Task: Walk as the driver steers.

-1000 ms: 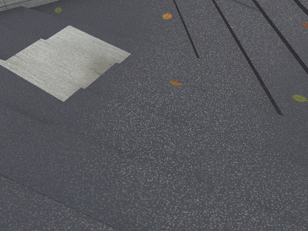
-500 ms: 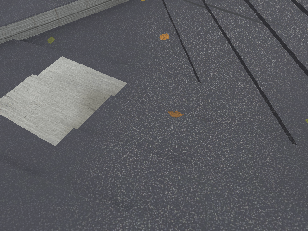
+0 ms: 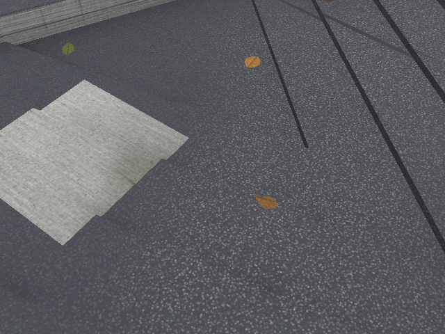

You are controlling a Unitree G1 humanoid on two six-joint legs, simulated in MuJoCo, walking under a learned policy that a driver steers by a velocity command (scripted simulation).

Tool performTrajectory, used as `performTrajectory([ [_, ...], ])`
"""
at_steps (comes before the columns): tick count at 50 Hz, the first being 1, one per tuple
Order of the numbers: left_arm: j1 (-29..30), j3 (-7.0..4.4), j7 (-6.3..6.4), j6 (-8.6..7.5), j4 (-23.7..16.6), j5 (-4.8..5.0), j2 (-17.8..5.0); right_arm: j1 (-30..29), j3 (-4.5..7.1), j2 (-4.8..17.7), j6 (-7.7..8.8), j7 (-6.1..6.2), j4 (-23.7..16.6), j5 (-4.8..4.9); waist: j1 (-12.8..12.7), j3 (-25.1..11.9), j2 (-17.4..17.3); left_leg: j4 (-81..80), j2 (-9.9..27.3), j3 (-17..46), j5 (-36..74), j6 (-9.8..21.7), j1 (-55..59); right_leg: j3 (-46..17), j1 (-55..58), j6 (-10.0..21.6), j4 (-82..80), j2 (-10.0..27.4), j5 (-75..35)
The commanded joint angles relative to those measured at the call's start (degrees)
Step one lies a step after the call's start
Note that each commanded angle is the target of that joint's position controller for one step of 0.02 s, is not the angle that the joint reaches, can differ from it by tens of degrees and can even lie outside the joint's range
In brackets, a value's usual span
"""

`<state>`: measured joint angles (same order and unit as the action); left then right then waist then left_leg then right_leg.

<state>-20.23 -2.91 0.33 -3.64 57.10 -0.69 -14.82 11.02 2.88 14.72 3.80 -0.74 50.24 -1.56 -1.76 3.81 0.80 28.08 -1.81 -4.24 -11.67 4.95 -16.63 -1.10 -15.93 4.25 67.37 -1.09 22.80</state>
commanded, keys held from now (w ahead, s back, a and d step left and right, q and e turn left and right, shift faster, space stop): w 0.56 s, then w+q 0.44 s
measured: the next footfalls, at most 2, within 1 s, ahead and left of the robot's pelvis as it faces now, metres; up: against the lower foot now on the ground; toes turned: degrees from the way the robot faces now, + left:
right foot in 0.46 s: +0.40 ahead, -0.09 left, -0.04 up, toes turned -3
left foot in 0.96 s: +0.66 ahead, +0.06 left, -0.04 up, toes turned +15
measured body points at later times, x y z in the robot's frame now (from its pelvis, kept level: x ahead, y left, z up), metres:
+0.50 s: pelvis +0.28 -0.02 -0.04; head +0.32 -0.04 +0.41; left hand +0.47 +0.22 -0.15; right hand +0.20 -0.27 -0.19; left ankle +0.06 +0.07 -0.68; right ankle +0.36 -0.09 -0.78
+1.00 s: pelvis +0.55 -0.01 -0.06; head +0.58 +0.00 +0.39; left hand +0.46 +0.23 -0.20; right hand +0.75 -0.21 -0.17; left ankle +0.62 +0.05 -0.77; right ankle +0.37 -0.09 -0.74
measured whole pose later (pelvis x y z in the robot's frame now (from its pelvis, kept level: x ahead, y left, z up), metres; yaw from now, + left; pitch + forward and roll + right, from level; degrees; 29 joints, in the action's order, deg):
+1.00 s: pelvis +0.55 -0.01 -0.06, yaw +11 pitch +0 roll +1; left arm -22.0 -1.6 1.9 -4.1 60.2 -0.8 -11.9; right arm 2.9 2.1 12.1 2.9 -1.2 51.6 -2.4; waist -0.8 3.9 1.2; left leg 33.5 -4.7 -6.8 -12.0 8.8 -23.1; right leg 12.1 -0.7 2.6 41.7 0.4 25.7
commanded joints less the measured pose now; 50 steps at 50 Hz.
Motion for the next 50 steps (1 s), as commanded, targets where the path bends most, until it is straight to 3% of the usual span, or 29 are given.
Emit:
performTrajectory([
  [1,-1.39,-0.61,-0.92,0.81,-2.28,-1.54,-3.52,6.85,0.60,4.08,1.12,0.26,0.60,0.84,0.83,-3.71,-5.40,-13.84,15.84,15.81,25.98,5.74,11.79,-2.07,-11.88,-0.67,-2.24,5.00,-5.98],
  [2,-0.98,-0.36,-1.34,1.36,-2.35,-1.52,-2.35,8.09,0.58,4.26,1.58,0.30,1.53,1.23,0.15,-3.07,-5.45,-14.82,14.63,13.86,28.04,5.52,10.12,-1.26,-11.00,-1.41,-4.69,4.93,-6.96],
  [5,4.66,-0.12,-2.12,1.87,-3.91,-1.47,-2.04,10.71,0.81,5.94,1.87,0.52,3.14,1.65,0.25,-1.47,-5.21,-17.18,13.03,10.40,31.17,5.35,10.51,0.95,-14.93,-2.56,-10.89,5.54,-12.28],
  [11,17.38,0.97,-2.60,0.68,-7.39,-0.41,-1.37,15.45,-0.12,3.76,1.90,0.77,6.02,1.83,2.89,1.13,-4.41,-17.40,9.33,5.35,30.32,3.15,12.76,3.71,-15.66,-1.69,-29.67,4.89,-31.45],
  [14,23.43,1.49,-2.37,0.60,-9.51,-0.38,-1.28,18.33,-0.15,4.11,1.60,1.39,7.74,1.18,4.97,3.50,-3.96,-17.80,11.33,6.83,26.77,3.40,16.53,3.88,-16.12,-1.12,-36.58,4.35,-33.35],
  [17,25.55,1.17,-2.23,0.21,-11.01,-0.56,-2.55,19.17,0.17,5.00,1.16,2.09,9.04,0.15,5.10,4.84,-2.51,-15.06,13.64,7.96,30.61,4.20,22.86,3.00,-17.72,0.37,-40.81,4.22,-28.68],
  [20,20.20,0.33,-1.52,-0.68,-9.72,-0.78,-3.78,17.79,0.64,6.57,0.78,2.58,9.53,-0.33,2.76,1.55,-2.21,-6.33,13.58,7.75,45.18,3.67,26.47,4.20,-9.78,2.56,-43.39,1.22,-20.86],
  [21,14.68,-0.23,-1.07,-1.06,-7.87,-0.93,-4.57,17.53,0.80,7.17,0.56,2.40,9.75,-0.54,0.81,-1.69,-2.35,0.84,12.73,7.32,49.33,3.43,27.06,5.10,-4.15,3.58,-43.90,-0.33,-18.89],
  [22,6.38,-0.71,-0.56,-1.67,-5.11,-1.55,-5.16,16.42,0.82,7.23,0.33,2.20,9.63,-0.17,-2.74,-5.83,-1.62,11.39,10.99,5.80,46.76,2.94,22.74,5.44,6.57,4.92,-45.49,-0.07,-21.79],
  [23,-3.17,-1.69,0.01,-2.09,-2.79,-2.79,-8.07,15.46,0.30,5.37,0.46,1.92,8.37,0.42,-6.07,-11.58,0.79,26.65,8.34,4.48,30.46,2.50,9.64,-1.81,22.31,7.21,-40.86,7.88,-26.35],
  [24,-6.91,-2.55,-0.24,-1.86,-2.17,-3.83,-12.04,22.84,-0.63,-1.03,0.64,1.82,8.59,1.10,-2.39,-19.33,12.85,47.89,-0.22,1.27,-22.78,0.66,-8.70,-21.01,39.18,12.89,-34.95,24.00,-41.34],
  [25,-9.43,-2.76,-0.84,-0.74,-1.81,-0.73,-10.85,21.63,0.60,3.95,0.70,2.07,8.62,2.50,-5.64,-23.01,8.47,56.05,-3.92,6.91,-24.64,0.21,-21.03,-35.55,43.89,18.23,-42.95,25.74,-28.02],
  [26,-3.20,-2.22,-0.75,-0.47,-2.27,0.11,-8.26,13.45,0.92,5.48,0.73,2.23,6.70,1.73,-3.70,-10.84,3.15,54.46,0.90,7.02,-17.05,0.29,-26.90,-27.27,34.50,15.36,-47.85,22.93,-20.70],
  [27,2.07,-1.30,-0.75,-0.67,-3.12,-0.04,-5.09,8.03,0.89,4.89,1.02,1.72,5.06,1.32,-2.39,-4.26,1.59,50.33,2.64,6.55,-11.29,0.08,-25.28,-21.24,24.39,12.64,-50.70,19.83,-24.62],
  [28,2.84,-0.82,-0.66,-0.94,-2.36,-0.49,-3.80,7.68,0.86,3.74,0.57,1.25,5.15,0.82,-0.09,-2.18,1.00,47.95,3.68,6.65,-9.26,-0.39,-21.50,-17.27,17.70,11.16,-51.72,18.11,-31.00],
  [29,2.70,-0.29,-0.41,-1.18,-1.70,-0.27,-2.41,9.23,0.62,2.30,-0.53,0.72,5.64,-0.07,2.04,-1.99,0.69,44.63,4.81,7.16,-8.25,-0.93,-16.84,-13.29,12.45,9.44,-53.22,16.47,-32.16],
  [30,2.45,-0.07,-0.40,-1.69,-1.10,-0.15,-2.07,10.51,0.26,0.69,-1.62,0.22,6.18,-0.46,3.28,-1.90,1.54,43.16,5.15,6.90,-8.29,-1.34,-14.07,-10.59,9.01,8.08,-54.64,15.28,-31.70],
  [32,1.04,-0.34,-0.49,-3.07,-0.20,0.06,-3.58,9.57,0.36,0.27,-2.66,-0.39,5.64,-0.52,4.28,-1.27,1.81,41.98,5.31,7.20,-4.02,-1.36,-15.29,-6.88,7.15,6.82,-56.28,14.25,-34.49],
  [34,0.40,-0.12,-0.39,-3.61,0.29,0.15,-3.72,4.30,0.38,0.89,-2.81,-0.77,3.55,0.03,4.29,0.92,2.46,34.07,5.67,6.41,3.58,-2.05,-16.38,-1.10,4.76,4.20,-58.23,11.63,-37.38],
  [37,-0.33,0.51,0.00,-3.57,0.44,0.38,-2.90,-3.45,-0.54,-0.25,-2.18,-1.27,0.79,0.59,2.76,2.34,2.76,19.23,4.84,2.85,13.12,-2.16,-13.95,4.75,3.86,1.75,-59.46,8.74,-39.46],
  [40,-4.57,0.54,0.65,-3.32,1.68,0.39,-3.90,-9.48,-1.42,-0.76,-1.82,-1.58,-1.11,0.95,0.40,2.17,2.83,10.44,3.87,-0.16,17.15,-1.06,-13.48,6.21,10.01,1.33,-60.17,10.48,-41.47],
  [43,-6.50,0.50,1.50,-2.68,2.37,-0.10,-4.18,-10.84,-1.18,0.89,-1.56,-1.48,-1.77,0.54,0.33,1.49,2.20,8.51,2.75,-1.76,14.18,1.12,-14.86,8.43,18.79,1.34,-55.52,12.79,-49.65],
  [46,-5.72,0.07,2.61,-1.88,2.39,-0.48,-5.61,-6.34,-0.48,1.99,-1.35,-0.81,-0.72,-0.27,3.10,-1.42,3.59,6.94,-0.38,-3.16,6.10,4.46,-9.77,10.22,24.39,0.70,-43.96,14.38,-70.36],
  [48,-2.77,-0.63,2.54,-0.90,0.96,-0.86,-7.36,4.90,0.87,4.46,-0.91,-0.31,3.13,-0.74,7.47,-6.36,4.47,3.27,-3.11,-3.10,0.71,7.31,1.66,10.51,21.28,0.91,-26.24,14.74,-70.02],
  [49,-1.23,-0.81,2.13,-0.85,-0.30,-0.46,-7.65,12.74,2.32,7.37,-0.69,0.03,5.36,-1.52,11.50,-9.39,1.32,-0.23,-0.27,1.65,3.49,10.68,14.27,11.54,10.90,0.03,-10.27,13.01,-59.76],
  [50,-3.08,-0.05,0.39,-1.20,-3.20,1.36,-3.40,15.94,4.46,13.01,-1.47,0.77,5.16,-1.27,11.21,-15.41,-15.20,-1.93,15.61,28.18,3.43,21.50,35.46,11.49,-16.95,-3.94,15.64,2.20,-13.60],
])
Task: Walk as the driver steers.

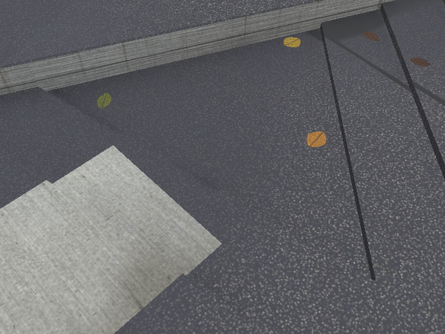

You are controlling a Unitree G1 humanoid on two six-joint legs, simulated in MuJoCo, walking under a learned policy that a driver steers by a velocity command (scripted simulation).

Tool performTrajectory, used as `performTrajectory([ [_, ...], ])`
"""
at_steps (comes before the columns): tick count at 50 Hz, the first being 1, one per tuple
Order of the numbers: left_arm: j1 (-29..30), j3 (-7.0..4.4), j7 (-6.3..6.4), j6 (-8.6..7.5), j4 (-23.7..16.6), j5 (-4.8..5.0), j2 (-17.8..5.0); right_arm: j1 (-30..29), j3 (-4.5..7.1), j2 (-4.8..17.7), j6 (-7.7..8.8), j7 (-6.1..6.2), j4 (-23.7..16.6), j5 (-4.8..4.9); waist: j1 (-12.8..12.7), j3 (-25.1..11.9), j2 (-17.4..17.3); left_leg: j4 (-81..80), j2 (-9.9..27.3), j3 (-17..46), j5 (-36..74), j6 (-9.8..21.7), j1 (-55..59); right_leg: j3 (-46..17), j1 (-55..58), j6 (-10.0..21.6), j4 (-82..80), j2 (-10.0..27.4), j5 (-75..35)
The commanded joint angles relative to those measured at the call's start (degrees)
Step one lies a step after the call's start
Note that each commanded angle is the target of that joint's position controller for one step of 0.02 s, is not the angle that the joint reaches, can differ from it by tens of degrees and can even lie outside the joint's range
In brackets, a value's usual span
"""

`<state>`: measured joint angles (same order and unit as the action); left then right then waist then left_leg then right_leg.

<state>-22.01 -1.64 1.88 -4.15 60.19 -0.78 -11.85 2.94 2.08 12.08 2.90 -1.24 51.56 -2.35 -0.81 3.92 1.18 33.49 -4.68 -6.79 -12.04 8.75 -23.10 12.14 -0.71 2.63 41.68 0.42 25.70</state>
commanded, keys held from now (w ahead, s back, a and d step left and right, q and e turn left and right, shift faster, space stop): w+q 0.50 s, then w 0.42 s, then w+e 0.08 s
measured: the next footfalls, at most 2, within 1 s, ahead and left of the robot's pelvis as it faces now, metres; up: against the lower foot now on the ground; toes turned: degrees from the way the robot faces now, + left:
right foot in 0.46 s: +0.40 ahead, -0.09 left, -0.04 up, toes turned +18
left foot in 0.92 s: +0.58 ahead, +0.19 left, -0.04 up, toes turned +26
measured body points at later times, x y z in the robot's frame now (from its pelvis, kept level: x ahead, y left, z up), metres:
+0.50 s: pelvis +0.28 -0.02 -0.02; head +0.30 -0.02 +0.43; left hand +0.40 +0.27 -0.11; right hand +0.35 -0.30 -0.16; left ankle +0.10 +0.05 -0.68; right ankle +0.36 -0.10 -0.76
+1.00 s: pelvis +0.50 +0.09 -0.02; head +0.53 +0.11 +0.42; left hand +0.36 +0.30 -0.17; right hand +0.77 -0.05 -0.12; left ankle +0.54 +0.18 -0.75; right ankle +0.40 -0.08 -0.69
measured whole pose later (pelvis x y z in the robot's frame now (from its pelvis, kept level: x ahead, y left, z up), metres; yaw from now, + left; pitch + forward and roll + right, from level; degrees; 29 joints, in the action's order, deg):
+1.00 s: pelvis +0.50 +0.09 -0.02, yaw +22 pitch +1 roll -1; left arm -24.5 -1.5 -0.4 -3.1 56.0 -0.3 -12.9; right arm 2.2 0.9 13.3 3.7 -0.9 46.8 -1.9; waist -3.7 3.1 0.4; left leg 30.3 -2.0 -4.7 -9.4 5.7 -21.6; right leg 1.2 -9.9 3.1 52.4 -0.2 25.8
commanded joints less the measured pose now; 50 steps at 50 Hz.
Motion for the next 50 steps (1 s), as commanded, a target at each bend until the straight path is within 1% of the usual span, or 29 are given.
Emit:
performTrajectory([
  [1,5.58,-1.68,-1.55,-1.91,-9.25,0.06,-9.20,21.90,4.57,13.97,-1.24,1.00,3.53,1.79,9.10,-15.51,-8.61,-15.07,21.48,42.87,2.84,17.71,41.60,-12.38,-41.27,-1.45,44.60,-2.54,1.86],
  [2,8.57,-1.84,-1.95,-2.73,-11.07,0.05,-9.45,16.75,4.28,13.16,-1.38,1.11,2.41,2.01,6.07,-7.16,-3.64,-17.69,21.17,37.05,4.37,14.90,33.22,-15.38,-43.39,-1.00,37.78,1.85,-2.79],
  [3,8.21,-1.96,-2.23,-2.86,-10.57,0.09,-9.35,13.78,3.75,10.62,-1.39,1.11,2.16,1.53,3.38,-3.30,1.73,-19.20,19.68,33.72,7.22,12.66,26.18,-15.31,-40.28,-1.17,31.61,3.48,-5.04],
  [4,8.02,-2.05,-2.21,-2.01,-10.56,-0.46,-8.55,12.05,3.47,9.75,-1.09,1.47,1.76,1.74,1.10,-0.49,3.75,-20.10,17.51,29.85,10.15,10.66,19.85,-15.09,-36.41,-1.88,25.92,4.75,-5.03],
  [5,8.12,-1.84,-2.22,-0.75,-10.95,-1.54,-7.57,10.61,3.10,8.97,-0.65,1.79,1.62,2.08,-0.44,-0.01,3.17,-21.46,14.89,26.34,11.30,9.34,14.55,-14.48,-31.42,-3.05,21.41,5.27,-4.88],
  [6,7.76,-1.65,-2.47,0.32,-10.91,-2.10,-6.33,10.31,3.10,9.39,0.04,1.80,1.26,1.84,-0.90,-0.62,1.37,-22.14,13.12,23.99,13.14,9.02,11.70,-13.31,-27.83,-3.74,19.20,4.78,-6.25],
  [8,11.28,-1.73,-2.73,1.20,-13.14,-1.92,-6.01,11.81,3.64,11.23,1.05,1.67,2.05,2.17,-0.73,-0.32,-1.56,-22.76,9.82,21.06,14.61,8.08,9.17,-12.37,-26.73,-4.81,12.20,4.13,-13.25],
  [14,22.89,-1.18,-3.14,0.98,-18.28,-0.83,-6.41,17.47,3.99,11.43,0.03,1.22,2.16,1.84,4.84,-1.38,-4.21,-19.67,7.77,22.07,12.60,4.76,12.69,-12.10,-26.13,-5.22,-5.90,1.85,-28.96],
  [17,24.31,-1.35,-3.14,0.37,-19.46,-0.69,-7.91,18.13,4.16,12.05,-0.24,1.63,1.12,0.98,5.50,-1.55,-4.45,-14.52,8.80,25.57,11.09,3.53,15.10,-14.19,-24.53,-4.43,-10.73,1.31,-29.31],
  [20,19.82,-1.85,-2.86,-0.69,-18.47,-0.35,-9.99,16.54,4.72,13.78,-0.19,2.64,-0.78,0.05,3.04,-1.28,-4.26,-6.91,9.58,29.71,12.43,2.34,16.54,-16.64,-19.28,-3.20,-16.00,1.12,-23.90],
  [21,14.03,-2.13,-2.54,-1.31,-16.45,-0.26,-10.42,15.56,4.76,13.84,-0.04,2.61,-1.27,0.04,0.10,-3.08,-2.09,0.06,7.79,28.48,14.17,1.48,15.72,-16.14,-12.84,-2.52,-19.43,0.62,-24.62],
  [22,5.87,-2.60,-2.15,-2.17,-13.85,-0.83,-11.22,14.99,4.45,12.76,0.41,2.18,-1.56,0.86,-3.71,-6.86,1.43,12.37,4.03,24.67,12.26,0.34,11.63,-15.33,-1.85,-1.88,-21.87,1.40,-27.35],
  [23,-0.73,-3.09,-1.69,-2.60,-12.86,-2.42,-13.53,16.05,3.02,6.79,0.95,1.75,-2.60,1.98,-4.72,-13.45,8.89,31.32,-0.94,18.96,-14.98,-0.58,-1.04,-24.90,12.91,0.10,-17.47,12.65,-29.52],
  [24,-2.46,-2.78,-1.88,-1.81,-14.52,-2.48,-14.88,24.37,2.53,5.54,0.70,2.73,-2.69,1.99,0.30,-15.51,8.64,43.61,-1.79,15.12,-26.19,-0.72,-11.70,-37.32,19.34,1.20,-10.47,23.47,-45.14],
  [25,0.08,-4.22,-1.48,-1.06,-14.97,-1.50,-16.93,26.63,2.95,9.33,0.11,3.15,-2.97,2.32,-0.05,-19.81,13.51,49.28,-0.10,12.19,-19.82,-1.97,-18.66,-52.64,18.26,10.36,-19.03,28.50,-21.30],
  [26,4.58,-2.91,-1.73,-1.08,-16.35,-1.35,-10.64,19.21,3.00,11.26,-0.62,2.87,-2.67,1.22,-0.84,-9.60,2.90,49.93,3.43,12.05,-13.71,-3.04,-21.94,-46.44,9.18,10.57,-24.69,23.76,-9.33],
  [27,7.08,-1.91,-2.00,-1.29,-16.69,-1.36,-7.97,14.18,3.19,11.37,-0.51,1.69,-3.65,0.61,-1.17,-3.91,-0.19,45.18,4.30,13.24,-8.86,-3.72,-19.92,-38.87,1.39,8.57,-26.26,19.55,-12.21],
  [28,6.56,-1.72,-2.03,-1.59,-15.64,-1.91,-8.19,13.68,3.06,10.03,-0.69,0.64,-3.91,0.52,-0.05,-2.29,1.10,42.82,5.06,13.72,-6.77,-4.58,-17.89,-33.91,-2.36,7.53,-26.76,17.17,-22.53],
  [32,2.13,-1.78,-2.56,-3.38,-11.39,-0.08,-8.22,11.77,2.22,7.09,-2.11,-0.66,-4.29,0.20,1.57,-2.41,5.47,31.53,4.71,12.65,-1.41,-6.43,-14.69,-21.78,-4.41,6.06,-29.26,11.78,-39.91],
  [36,0.91,-1.38,-2.73,-2.72,-9.75,0.27,-7.28,1.65,0.48,4.65,-1.54,-1.35,-7.82,0.42,0.39,-1.47,4.59,13.95,5.51,7.69,6.25,-7.11,-12.78,-14.96,-4.36,6.03,-32.09,9.14,-42.18],
  [38,-0.91,-1.52,-2.58,-2.38,-8.61,0.47,-8.32,-2.89,-0.56,3.52,-1.01,-1.68,-9.13,0.54,-0.83,-1.25,4.43,5.94,5.65,4.39,9.70,-6.64,-8.75,-13.72,-4.43,5.93,-33.09,9.19,-41.82],
  [41,-4.15,-1.79,-2.36,-1.82,-6.63,0.23,-9.93,-5.91,-0.76,5.04,-0.54,-1.47,-10.14,0.61,-1.51,-0.67,4.50,0.51,5.74,3.41,8.08,-4.78,-7.04,-14.48,0.70,6.42,-32.11,11.84,-42.75],
  [43,-4.68,-1.90,-2.15,-1.18,-5.68,0.06,-10.49,-5.17,-0.54,6.17,-0.18,-0.95,-9.94,0.37,-0.36,-0.97,4.44,-2.06,4.74,3.04,4.51,-3.01,-4.20,-13.98,3.94,6.18,-28.56,12.95,-49.47],
  [45,-4.36,-1.81,-2.10,-0.41,-5.17,0.32,-10.86,4.20,0.26,7.61,0.45,-0.19,-6.47,-0.12,3.91,-5.84,3.20,-7.47,1.91,1.66,3.85,-0.68,8.71,-11.56,4.14,4.74,-16.67,11.28,-59.15],
  [46,-4.47,-1.37,-2.06,-0.23,-5.64,0.49,-9.95,13.12,1.18,9.94,1.04,0.38,-3.50,-0.99,7.01,-10.99,1.51,-7.27,5.02,5.25,5.06,1.50,22.33,-10.10,-2.93,3.61,-6.26,9.43,-53.02],
  [47,-6.00,-0.16,-2.51,-0.31,-8.45,1.62,-6.04,20.59,2.53,15.04,1.34,1.14,-2.72,-2.21,8.44,-18.30,-7.80,-8.94,20.41,24.26,1.36,6.23,39.54,-7.28,-20.31,1.36,11.99,4.34,-29.50],
  [48,-10.02,-0.49,-2.10,0.32,-7.70,1.05,-5.98,21.27,3.08,16.26,0.61,1.10,-2.33,-0.33,6.77,-22.34,-12.42,-14.26,29.44,40.83,4.49,10.38,42.81,-10.16,-30.74,1.11,24.78,-3.08,6.25],
  [49,-5.14,-1.93,-1.74,0.83,-7.66,0.00,-10.39,16.93,2.41,12.90,0.27,0.93,-2.55,1.73,5.58,-14.17,-4.93,-16.13,25.67,34.14,-0.31,7.88,35.56,-15.22,-33.92,1.84,25.45,0.31,1.88],
  [50,-2.96,-1.69,-2.15,0.59,-8.31,0.32,-8.72,12.18,1.67,10.15,0.52,0.93,-3.05,1.82,3.68,-7.35,-5.47,-19.35,23.50,27.29,0.99,6.17,27.29,-15.41,-33.40,1.86,22.90,2.34,-2.37],
])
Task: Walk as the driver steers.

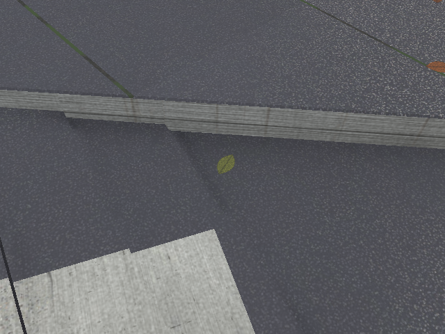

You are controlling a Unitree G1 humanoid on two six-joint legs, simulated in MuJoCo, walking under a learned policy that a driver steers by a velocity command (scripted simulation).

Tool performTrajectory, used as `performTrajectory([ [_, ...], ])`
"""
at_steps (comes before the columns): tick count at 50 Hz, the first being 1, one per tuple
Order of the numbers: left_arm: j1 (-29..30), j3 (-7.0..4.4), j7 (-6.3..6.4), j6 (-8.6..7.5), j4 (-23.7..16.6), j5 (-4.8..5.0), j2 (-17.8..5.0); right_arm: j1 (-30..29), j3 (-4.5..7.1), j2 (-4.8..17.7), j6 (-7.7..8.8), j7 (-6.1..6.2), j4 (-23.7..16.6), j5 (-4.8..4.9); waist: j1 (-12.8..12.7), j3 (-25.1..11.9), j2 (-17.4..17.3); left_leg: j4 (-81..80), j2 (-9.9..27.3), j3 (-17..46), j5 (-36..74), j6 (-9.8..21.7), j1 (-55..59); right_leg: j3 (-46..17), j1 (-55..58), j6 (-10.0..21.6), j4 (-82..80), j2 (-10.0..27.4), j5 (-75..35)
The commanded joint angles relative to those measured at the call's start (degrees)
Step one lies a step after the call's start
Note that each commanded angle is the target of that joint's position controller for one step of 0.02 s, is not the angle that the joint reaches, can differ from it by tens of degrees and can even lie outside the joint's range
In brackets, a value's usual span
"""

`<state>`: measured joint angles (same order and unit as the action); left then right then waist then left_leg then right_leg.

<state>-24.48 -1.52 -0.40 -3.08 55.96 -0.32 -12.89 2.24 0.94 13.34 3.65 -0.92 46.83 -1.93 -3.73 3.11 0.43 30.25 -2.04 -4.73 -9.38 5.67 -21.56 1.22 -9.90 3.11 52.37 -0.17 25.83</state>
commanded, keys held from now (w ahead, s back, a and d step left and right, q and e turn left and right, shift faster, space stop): w+e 0.08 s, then e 0.20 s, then q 0.72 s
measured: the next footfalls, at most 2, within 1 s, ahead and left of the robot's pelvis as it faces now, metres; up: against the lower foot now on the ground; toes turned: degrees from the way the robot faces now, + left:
right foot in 0.44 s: +0.29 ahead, -0.11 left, -0.04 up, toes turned -11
left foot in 0.88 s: +0.22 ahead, +0.13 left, +0.00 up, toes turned +9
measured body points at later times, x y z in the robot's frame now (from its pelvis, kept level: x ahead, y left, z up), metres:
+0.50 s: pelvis +0.19 -0.02 -0.03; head +0.22 -0.03 +0.42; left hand +0.35 +0.20 -0.15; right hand +0.14 -0.25 -0.18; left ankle +0.09 +0.08 -0.70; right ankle +0.25 -0.10 -0.77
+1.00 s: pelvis +0.18 +0.04 -0.01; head +0.20 +0.07 +0.44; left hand +0.26 +0.31 -0.15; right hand +0.31 -0.22 -0.12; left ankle +0.18 +0.12 -0.73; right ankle +0.21 -0.09 -0.69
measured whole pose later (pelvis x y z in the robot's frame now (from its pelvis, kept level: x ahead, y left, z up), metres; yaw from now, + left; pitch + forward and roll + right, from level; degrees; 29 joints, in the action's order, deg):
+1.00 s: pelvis +0.18 +0.04 -0.01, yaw +8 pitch +1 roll -1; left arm -10.0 -3.4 1.3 3.4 47.3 -1.2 -15.1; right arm 13.5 3.4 13.3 -2.8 1.1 45.3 -1.1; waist 0.3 1.2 2.7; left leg 39.9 -1.8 -2.0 -20.5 3.7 -20.0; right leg 2.3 -27.7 -1.6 55.4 2.7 24.0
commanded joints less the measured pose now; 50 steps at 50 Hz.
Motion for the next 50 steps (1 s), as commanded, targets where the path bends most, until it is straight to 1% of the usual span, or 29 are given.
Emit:
performTrajectory([
  [1,0.39,-1.65,-0.06,-0.22,-3.76,-0.12,-6.42,10.45,2.27,6.54,0.20,0.61,1.43,1.06,5.27,-3.64,-4.08,-18.84,18.53,20.53,-0.42,7.16,20.48,-4.34,-22.04,1.21,9.43,4.50,-5.09],
  [3,-1.40,-1.76,-0.73,1.15,-2.57,-1.45,-5.27,9.68,1.72,4.83,1.20,1.01,2.21,1.01,2.89,-1.44,-5.00,-22.09,15.62,13.66,3.83,4.88,13.76,-4.16,-17.11,0.13,6.73,5.39,-8.64],
  [4,-1.17,-1.80,-1.17,1.66,-2.64,-1.42,-4.38,10.75,1.85,5.13,1.89,1.08,2.77,1.14,2.56,-1.16,-4.66,-23.10,14.96,11.45,5.71,4.83,12.59,-3.58,-16.42,-0.28,6.17,5.09,-10.52],
  [7,2.34,-2.41,-1.36,2.48,-4.23,-1.37,-3.93,11.97,2.21,6.18,3.27,1.55,4.30,1.65,1.04,0.26,-2.88,-21.14,14.74,4.13,26.99,4.50,12.82,-3.42,-19.13,-1.85,3.39,5.04,-16.63],
  [9,4.67,-2.39,-1.22,2.61,-5.54,-1.28,-3.44,12.24,2.09,5.91,2.99,2.03,4.58,1.74,0.81,-0.31,-3.68,-18.73,13.98,-0.07,34.14,4.07,12.83,-1.93,-19.73,-2.37,-0.14,4.61,-21.08],
  [12,9.33,-1.78,-1.52,2.65,-7.49,-1.08,-2.21,12.98,1.88,5.76,2.29,2.57,4.79,1.75,2.06,-0.61,-4.89,-15.44,12.57,-4.38,35.78,3.16,12.58,0.54,-17.84,-1.68,-8.34,3.53,-28.94],
  [15,13.74,-1.22,-1.77,2.62,-9.01,-1.60,-1.87,16.75,1.82,5.71,1.53,3.10,6.18,1.44,4.66,-1.02,-4.22,-12.05,13.18,-4.54,36.68,3.01,16.40,1.39,-17.02,-0.49,-15.45,2.45,-31.84],
  [18,13.90,-0.94,-0.72,2.41,-8.48,-2.07,-2.24,19.78,1.63,5.71,0.42,3.31,8.48,0.63,5.69,-1.02,-4.03,-7.03,14.49,-1.39,39.14,4.18,20.61,0.27,-15.36,0.50,-20.89,0.92,-26.45],
  [20,11.14,-1.28,0.20,1.70,-6.53,-2.18,-3.76,19.66,1.64,6.02,-0.15,3.18,9.28,0.32,4.64,-1.39,-3.33,-1.38,14.32,1.31,38.60,4.21,21.47,0.33,-11.36,1.15,-25.79,0.13,-23.23],
  [21,7.30,-1.46,0.57,1.04,-4.39,-2.25,-4.00,19.26,1.52,5.81,-0.56,3.00,9.76,0.64,2.70,-2.42,-1.74,4.83,12.27,1.40,35.23,3.43,21.44,1.07,-6.72,1.53,-31.70,-0.08,-27.60],
  [22,2.01,-1.78,0.88,-0.28,-1.87,-2.76,-5.36,18.94,1.20,5.25,-0.73,2.83,9.60,1.55,0.65,-4.68,1.53,13.69,9.20,0.57,27.53,1.98,16.72,1.25,3.23,1.92,-36.24,2.47,-45.41],
  [23,-2.32,-3.08,1.24,-1.11,-0.80,-3.32,-10.84,21.57,0.45,2.26,-0.45,2.95,8.25,2.95,0.84,-11.59,9.72,29.36,4.37,-0.69,-3.47,-0.13,1.99,-7.29,21.21,6.33,-23.91,15.89,-86.05],
  [24,-0.98,-2.38,1.22,-0.60,-3.12,-0.98,-9.46,26.03,0.21,0.37,-1.18,3.04,8.73,5.02,1.25,-22.86,11.36,40.39,-0.84,3.42,-36.60,-1.67,-5.39,-15.19,30.44,14.70,-18.74,26.47,-99.89],
  [25,1.57,-2.75,1.25,0.71,-4.95,0.77,-9.80,22.81,1.58,4.79,-2.33,3.48,8.89,4.12,-0.31,-21.10,6.09,43.67,0.08,5.88,-34.47,-2.10,-7.88,-13.84,24.12,16.29,-23.45,25.79,-81.72],
  [26,5.84,-2.36,1.71,1.77,-5.92,0.66,-8.74,18.20,2.47,6.18,-3.02,3.49,7.65,2.32,0.55,-13.69,4.23,46.63,1.18,4.86,-30.87,-2.58,-10.29,-12.19,15.59,15.29,-28.28,23.84,-64.47],
  [27,9.34,-1.73,2.34,2.45,-6.59,0.18,-7.14,15.35,2.78,5.84,-3.69,3.26,6.72,1.04,1.80,-7.61,3.32,46.33,2.27,4.50,-26.43,-3.32,-10.81,-10.45,7.22,13.46,-32.47,21.79,-51.76],
  [28,11.92,-1.48,2.95,2.94,-7.07,-0.19,-6.41,15.06,3.04,5.28,-4.69,2.99,6.29,0.35,3.52,-4.21,4.26,45.49,3.11,4.45,-22.70,-4.36,-9.25,-7.47,0.22,11.84,-35.52,19.74,-43.97],
  [29,12.58,-1.56,3.31,3.13,-7.30,-0.69,-6.60,16.12,3.16,4.50,-5.78,2.65,6.36,-0.26,4.09,-3.32,5.47,46.84,2.89,3.73,-19.51,-4.94,-6.50,-5.29,-5.27,11.50,-37.33,18.75,-39.75],
  [32,13.56,-1.85,3.47,2.76,-7.60,-1.48,-6.68,17.65,3.51,2.75,-7.30,2.35,5.24,0.19,5.60,-4.77,4.66,48.62,2.52,3.11,-16.76,-5.68,-6.75,-1.78,-8.08,12.19,-37.80,17.74,-35.80],
  [36,13.53,-2.10,3.46,2.69,-7.70,-1.87,-6.79,13.79,3.33,1.94,-8.22,1.83,1.75,0.00,4.87,-5.36,6.95,39.75,4.35,2.86,-15.70,-5.65,-9.83,0.29,-4.39,11.02,-37.76,17.96,-27.23],
  [41,13.27,-2.98,2.31,3.34,-8.23,-1.98,-9.65,11.70,2.99,2.72,-8.03,0.80,-2.24,0.54,3.75,-7.32,8.54,24.56,3.92,-0.83,-21.19,-3.24,-1.20,1.89,-3.31,9.07,-34.88,20.81,-26.72],
  [43,13.78,-3.51,1.85,3.97,-8.56,-1.27,-11.07,13.99,3.13,3.15,-7.26,0.54,-2.86,0.92,5.39,-6.74,7.31,12.20,2.61,-1.81,-14.91,-2.06,4.49,3.57,-5.26,5.91,-30.81,20.73,-24.87],
  [44,11.06,-3.85,1.70,4.79,-7.79,-1.39,-10.61,15.82,3.52,4.78,-6.44,0.39,-2.60,1.16,5.83,-5.20,2.19,-0.28,2.73,4.36,-10.87,-0.51,8.40,6.26,-9.27,1.47,-24.85,17.91,-16.92],
  [45,10.63,-2.64,1.37,5.34,-12.06,-0.68,-5.19,16.52,5.79,14.65,-6.01,0.98,-4.11,0.70,5.34,-4.34,-21.31,-12.23,20.67,33.95,1.96,6.36,12.66,12.65,-24.30,-5.35,-7.90,5.74,3.92],
  [46,19.81,-2.51,1.87,6.05,-14.45,-1.77,-6.02,18.61,6.48,15.99,-5.66,1.76,-3.54,0.40,9.42,-2.36,-16.44,-13.92,24.11,39.27,14.98,13.01,6.31,1.43,-27.54,-5.89,3.34,1.25,11.84],
  [47,19.88,-2.34,1.74,6.41,-14.90,-0.82,-5.22,17.36,6.00,13.89,-5.56,2.54,-3.42,-0.06,7.32,-2.02,-10.16,-11.87,21.16,32.43,13.67,13.33,4.89,-2.04,-26.47,-5.60,8.94,1.80,7.50],
  [48,17.99,-2.24,1.64,6.20,-14.16,-0.09,-4.81,13.26,5.41,11.99,-5.76,2.89,-4.09,0.35,4.80,-1.10,-8.22,-11.35,17.35,26.47,11.14,10.81,3.25,-2.61,-25.08,-5.12,9.45,2.62,1.63],
  [49,16.34,-2.57,1.74,5.75,-13.53,-0.33,-5.81,9.43,5.09,10.68,-5.91,2.78,-4.99,0.95,3.02,-1.30,-7.44,-11.01,13.76,22.61,11.38,8.34,4.01,-2.63,-23.81,-4.74,8.63,2.84,-2.86],
  [50,14.20,-2.96,1.78,5.61,-12.48,-1.34,-7.07,6.99,4.78,9.17,-5.91,2.58,-5.93,1.41,2.19,-2.74,-7.15,-9.90,11.74,20.02,15.68,7.92,4.97,-1.68,-22.19,-4.70,10.07,2.06,-5.33],
])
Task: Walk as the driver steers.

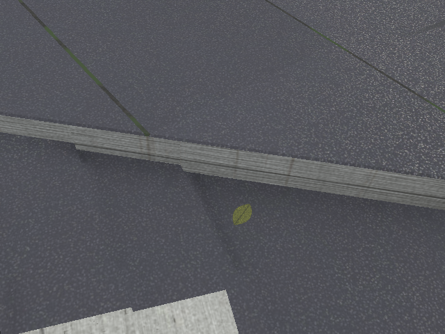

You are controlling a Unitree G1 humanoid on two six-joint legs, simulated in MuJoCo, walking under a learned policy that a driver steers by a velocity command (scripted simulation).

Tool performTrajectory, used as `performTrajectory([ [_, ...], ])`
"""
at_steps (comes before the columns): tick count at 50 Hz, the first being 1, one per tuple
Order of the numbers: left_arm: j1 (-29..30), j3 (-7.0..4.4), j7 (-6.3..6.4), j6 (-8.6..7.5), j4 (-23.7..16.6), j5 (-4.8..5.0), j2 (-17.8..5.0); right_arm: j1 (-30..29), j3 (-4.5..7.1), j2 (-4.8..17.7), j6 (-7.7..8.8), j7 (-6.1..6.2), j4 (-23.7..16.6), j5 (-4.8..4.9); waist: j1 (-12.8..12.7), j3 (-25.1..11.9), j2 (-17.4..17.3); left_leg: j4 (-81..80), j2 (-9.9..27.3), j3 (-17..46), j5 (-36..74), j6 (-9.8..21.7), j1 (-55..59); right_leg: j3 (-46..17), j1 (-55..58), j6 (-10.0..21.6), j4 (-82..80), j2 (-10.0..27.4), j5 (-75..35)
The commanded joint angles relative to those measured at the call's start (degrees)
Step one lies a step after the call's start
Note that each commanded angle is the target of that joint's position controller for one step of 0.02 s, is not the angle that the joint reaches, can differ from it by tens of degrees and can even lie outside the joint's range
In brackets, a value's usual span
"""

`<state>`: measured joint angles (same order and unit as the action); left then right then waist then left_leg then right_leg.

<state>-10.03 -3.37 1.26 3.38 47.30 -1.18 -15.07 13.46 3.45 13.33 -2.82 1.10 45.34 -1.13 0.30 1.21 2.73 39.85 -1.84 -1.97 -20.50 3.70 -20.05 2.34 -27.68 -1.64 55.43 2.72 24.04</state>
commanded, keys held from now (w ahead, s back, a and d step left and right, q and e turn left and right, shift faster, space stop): q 0.12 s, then w+q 0.16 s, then w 0.48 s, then w+e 0.24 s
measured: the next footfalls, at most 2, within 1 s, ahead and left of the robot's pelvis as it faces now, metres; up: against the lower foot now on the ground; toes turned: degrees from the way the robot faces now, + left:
right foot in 0.46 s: +0.07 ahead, -0.10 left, -0.04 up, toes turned +17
left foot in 0.86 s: +0.30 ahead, +0.19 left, +0.00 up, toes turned +17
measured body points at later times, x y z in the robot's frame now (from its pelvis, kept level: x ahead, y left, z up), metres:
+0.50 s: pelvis +0.03 -0.02 -0.01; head +0.03 -0.03 +0.44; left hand +0.08 +0.27 -0.11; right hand +0.17 -0.26 -0.14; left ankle +0.00 +0.09 -0.70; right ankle +0.03 -0.11 -0.76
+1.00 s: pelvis +0.23 +0.09 +0.00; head +0.26 +0.10 +0.45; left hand +0.18 +0.33 -0.15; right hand +0.44 -0.11 -0.11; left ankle +0.26 +0.17 -0.72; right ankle +0.14 -0.07 -0.65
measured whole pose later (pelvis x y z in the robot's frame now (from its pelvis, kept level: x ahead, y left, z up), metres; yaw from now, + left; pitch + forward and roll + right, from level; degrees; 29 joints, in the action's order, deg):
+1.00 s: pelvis +0.23 +0.09 +0.00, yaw +10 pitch +1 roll +1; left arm -23.6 -2.9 -1.3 -2.5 51.2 -1.0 -12.8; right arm 8.8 0.9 12.0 3.9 -0.1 42.3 -1.7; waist -2.6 1.8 1.5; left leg 38.5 -0.4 -8.3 -16.4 4.1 -23.4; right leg -2.5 -19.8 4.3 64.3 0.9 18.3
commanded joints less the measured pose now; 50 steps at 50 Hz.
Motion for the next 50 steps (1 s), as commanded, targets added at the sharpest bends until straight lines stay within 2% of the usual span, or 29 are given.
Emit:
performTrajectory([
  [1,-1.30,-1.37,0.00,-0.79,-3.63,-0.84,-5.40,-3.86,2.05,8.21,0.70,0.15,-4.88,0.91,-1.78,-3.04,-8.21,-19.12,10.92,16.63,30.16,9.97,5.66,-2.83,-3.37,-0.06,8.06,-1.37,-4.06],
  [3,-1.42,-1.27,-0.28,-0.53,-4.40,-0.33,-4.67,-1.30,2.26,8.40,1.22,-0.18,-4.44,1.24,-1.25,-4.64,-6.10,-19.13,10.80,17.19,31.44,10.26,10.41,-3.65,-3.98,-0.61,6.59,-1.61,-4.72],
  [6,0.77,-0.89,-0.18,-0.21,-6.14,0.09,-3.99,1.88,2.78,9.50,1.35,0.07,-3.83,1.06,0.45,-4.19,-6.88,-19.61,10.93,19.91,27.44,10.83,15.33,-4.83,-5.69,-1.56,0.08,-1.90,-5.12],
  [9,2.63,-0.96,-0.68,-0.31,-7.28,-0.45,-5.07,4.12,3.17,10.08,1.13,-0.39,-3.86,0.40,2.36,-4.10,-8.55,-24.48,10.38,25.73,-1.46,12.27,14.95,-5.26,-4.84,-1.93,-5.90,-2.24,-4.11],
  [11,3.95,-1.01,-1.09,-0.80,-8.04,-0.43,-5.45,4.15,3.39,10.69,1.18,-0.82,-4.22,-0.07,2.72,-2.44,-8.51,-25.76,10.47,29.24,-8.49,13.01,13.06,-5.65,-4.15,-1.95,-9.03,-2.56,-3.22],
  [13,4.39,-0.77,-1.21,-1.72,-8.40,-0.29,-5.11,4.27,3.62,11.31,1.56,-1.03,-4.38,-0.34,2.74,-2.05,-7.37,-25.28,10.23,31.25,-9.60,13.37,11.21,-6.24,-2.20,-1.48,-11.93,-2.81,-2.77],
  [18,1.65,-0.09,-1.22,-3.81,-7.89,0.54,-4.40,2.70,3.28,10.54,2.68,-1.42,-4.76,-1.17,1.82,-2.59,-7.29,-21.97,7.81,31.98,-10.13,12.13,3.76,-5.95,7.94,1.01,-20.47,-3.21,-3.20],
  [21,-6.07,0.33,-0.58,-4.51,-4.99,1.07,-2.29,0.74,2.77,9.43,2.37,-1.02,-4.76,-1.28,-2.27,-1.85,-3.88,-14.82,2.40,27.73,-14.75,8.68,-6.87,-1.85,24.38,2.93,-37.16,-3.84,-13.30],
  [22,-9.23,0.03,-0.08,-4.79,-3.79,0.67,-3.45,1.50,2.47,8.15,2.56,-0.84,-4.57,-1.30,-3.10,-1.92,-1.35,-7.60,-0.80,24.55,-17.57,6.50,-13.39,-3.08,31.34,2.92,-37.94,-2.32,-11.89],
  [23,-12.84,-0.39,0.25,-5.28,-3.39,-0.17,-6.80,1.53,1.52,4.64,3.04,-0.87,-5.06,-0.56,-4.49,-1.88,7.09,9.75,-5.95,16.57,-18.25,3.52,-21.25,-15.64,35.23,4.06,-42.85,7.78,2.18],
  [24,-15.48,0.89,0.03,-5.78,-3.95,-0.40,-6.23,1.39,-0.03,0.17,3.85,-0.77,-5.69,-1.39,-3.64,-0.23,3.26,25.28,-8.95,12.38,-16.16,2.87,-25.80,-25.43,33.84,3.52,-40.68,15.63,9.77],
  [25,-13.46,-2.17,0.38,-5.50,-2.87,-1.51,-14.94,1.16,0.64,3.86,4.69,-1.37,-8.01,-0.85,-1.36,3.51,10.45,25.73,-7.14,8.33,-10.92,2.59,-35.96,-42.55,29.72,10.44,-49.33,21.77,28.66],
  [26,-10.71,-2.32,-0.15,-6.03,-3.07,-0.54,-12.34,-1.90,1.30,7.35,4.88,-1.50,-8.01,-1.87,-0.59,9.10,7.74,30.63,-3.18,10.09,-5.15,1.68,-39.87,-42.35,27.60,12.45,-50.85,20.94,30.66],
  [27,-9.60,-1.45,-0.81,-6.67,-3.03,0.07,-9.04,-3.39,1.58,8.61,4.95,-2.05,-6.83,-2.24,-0.85,9.48,3.97,33.30,-2.47,9.93,-0.90,1.11,-40.70,-34.73,27.99,11.09,-48.76,16.35,23.13],
  [28,-9.72,-0.83,-1.33,-7.13,-3.18,-0.39,-6.93,-1.91,1.22,7.53,4.92,-2.47,-5.30,-1.88,-0.79,7.77,2.74,34.13,-1.53,9.47,1.64,0.33,-38.75,-27.94,27.12,9.62,-48.08,12.43,14.17],
  [30,-11.09,-0.14,-1.59,-8.04,-1.68,-0.17,-4.84,-2.96,0.63,6.07,4.78,-3.48,-5.77,-2.40,-0.27,5.97,2.69,34.29,1.30,5.63,6.99,-0.55,-35.13,-20.95,24.19,10.29,-48.53,9.07,0.82],
  [32,-13.91,-0.01,-2.13,-8.45,-0.12,0.09,-4.12,-6.87,-0.18,4.63,4.57,-3.62,-7.59,-2.23,-1.02,5.38,2.63,31.99,3.19,2.02,9.29,-1.65,-33.22,-17.16,22.45,12.15,-49.07,7.56,-9.58],
  [35,-17.91,0.17,-1.84,-8.43,1.56,0.44,-3.41,-14.08,-1.72,2.54,4.29,-3.78,-10.36,-1.73,-3.24,5.18,2.97,22.43,4.81,-2.11,9.59,-2.58,-30.43,-12.87,23.37,12.90,-49.72,6.74,-23.55],
  [37,-20.13,0.01,-1.49,-8.36,2.69,0.49,-4.36,-17.48,-2.69,1.01,4.22,-4.06,-11.78,-1.20,-4.44,4.86,4.00,14.88,4.40,-3.81,8.90,-1.72,-25.73,-11.39,24.51,12.67,-50.51,7.52,-30.70],
  [39,-21.42,-0.03,-1.32,-8.14,3.75,0.44,-5.03,-17.80,-2.98,1.08,4.27,-3.96,-12.29,-0.90,-4.26,4.14,4.45,10.39,3.13,-5.14,5.44,0.06,-21.70,-10.88,27.39,12.60,-49.20,8.87,-38.10],
  [40,-21.05,0.09,-1.27,-7.95,4.03,0.32,-5.14,-16.11,-2.99,1.15,4.41,-3.69,-12.04,-0.74,-2.98,3.22,4.65,8.08,1.72,-5.70,2.72,1.08,-17.85,-10.14,27.93,12.21,-46.65,9.10,-44.79],
  [42,-21.21,0.10,-1.26,-7.91,4.83,0.14,-6.14,-7.41,-2.11,2.74,4.94,-2.32,-9.71,-0.22,1.43,-2.06,5.06,3.57,-2.91,-6.09,-0.29,2.92,-3.79,-9.22,28.07,10.65,-35.48,9.52,-68.44],
  [43,-19.54,-0.13,-1.37,-7.98,4.80,0.53,-7.16,1.40,-1.20,4.95,5.70,-1.55,-7.38,-0.45,6.40,-6.66,3.89,-1.51,-2.56,-3.79,3.85,4.22,8.64,-7.50,24.57,9.05,-24.48,8.20,-68.77],
  [44,-19.42,0.32,-1.77,-8.45,2.87,1.69,-5.00,8.85,0.29,10.13,6.63,-0.63,-6.18,-2.28,9.16,-13.39,-0.36,-5.94,7.42,9.58,-4.17,7.17,25.06,-6.36,11.28,6.97,-8.15,5.20,-52.92],
  [45,-21.41,1.10,-2.24,-8.66,-0.03,2.18,-0.22,14.37,1.99,15.71,6.73,-0.62,-5.19,-2.57,8.52,-23.03,-15.82,-15.59,26.47,38.92,-13.05,12.35,36.21,-2.83,-4.16,4.71,11.70,-4.72,-3.56],
  [46,-16.32,-1.06,-2.21,-8.06,0.37,0.17,-6.85,12.88,1.05,12.43,6.51,-0.94,-4.33,-0.76,8.13,-17.80,-8.28,-21.07,26.20,45.70,-9.98,11.70,29.05,-9.22,-8.10,6.42,17.84,-4.36,0.77],
  [47,-13.83,-1.00,-2.25,-7.57,-1.23,0.21,-4.49,6.93,0.50,10.03,6.51,-0.81,-4.19,-0.62,4.32,-8.05,-6.87,-21.14,25.45,35.18,-6.59,10.50,20.43,-8.77,-9.66,6.96,18.52,-1.61,-3.11],
  [48,-12.52,-0.53,-2.51,-7.15,-1.10,0.27,-2.67,3.67,-0.11,6.92,6.98,-1.02,-4.06,-0.41,2.84,-3.22,-5.22,-23.73,22.41,27.17,-1.24,8.75,14.26,-7.33,-8.41,7.14,15.20,0.71,-6.29],
  [50,-14.85,-1.01,-2.89,-5.29,0.06,-0.37,-1.83,0.60,-0.69,3.90,7.75,-0.83,-3.02,0.02,-1.19,1.12,-8.48,-26.77,17.94,15.17,6.16,5.82,6.14,-6.80,-3.87,5.84,11.34,2.06,-7.60],
])
Keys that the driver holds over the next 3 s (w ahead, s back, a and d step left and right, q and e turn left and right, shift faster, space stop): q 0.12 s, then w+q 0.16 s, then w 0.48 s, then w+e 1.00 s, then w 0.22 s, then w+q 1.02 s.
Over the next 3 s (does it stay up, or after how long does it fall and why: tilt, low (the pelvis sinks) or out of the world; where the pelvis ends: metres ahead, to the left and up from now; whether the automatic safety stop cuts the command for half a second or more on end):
stays up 1.23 -0.20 0.13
